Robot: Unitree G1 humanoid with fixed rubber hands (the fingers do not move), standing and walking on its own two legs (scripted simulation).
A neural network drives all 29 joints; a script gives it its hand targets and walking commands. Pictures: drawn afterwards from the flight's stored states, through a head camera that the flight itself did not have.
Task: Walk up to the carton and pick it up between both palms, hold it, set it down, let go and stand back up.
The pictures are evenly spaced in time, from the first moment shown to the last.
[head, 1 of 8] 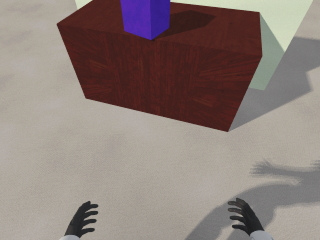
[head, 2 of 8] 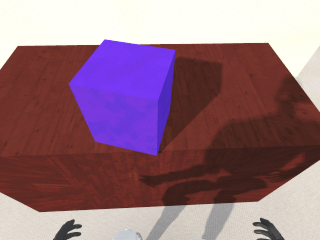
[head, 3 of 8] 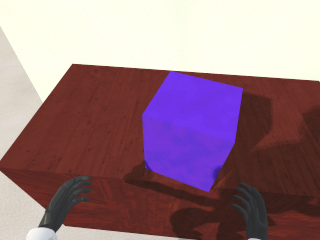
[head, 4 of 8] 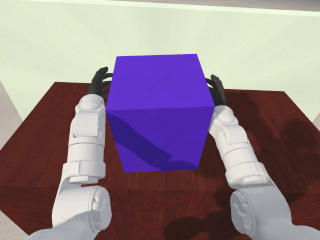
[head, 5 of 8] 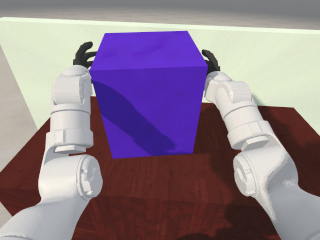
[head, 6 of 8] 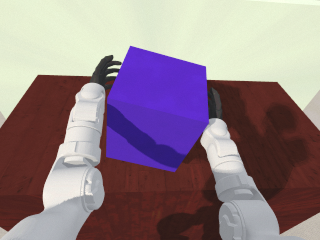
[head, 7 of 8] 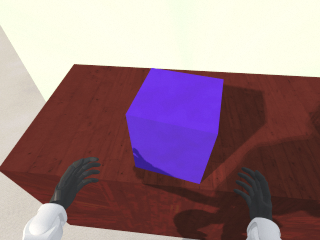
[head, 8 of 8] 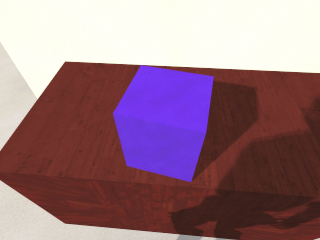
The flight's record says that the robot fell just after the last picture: no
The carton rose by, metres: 0.23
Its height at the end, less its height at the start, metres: +0.00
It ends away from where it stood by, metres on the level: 0.05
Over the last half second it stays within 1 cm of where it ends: yes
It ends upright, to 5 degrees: yes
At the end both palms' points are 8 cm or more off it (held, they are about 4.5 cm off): yes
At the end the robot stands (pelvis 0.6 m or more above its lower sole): yes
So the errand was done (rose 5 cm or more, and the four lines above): yes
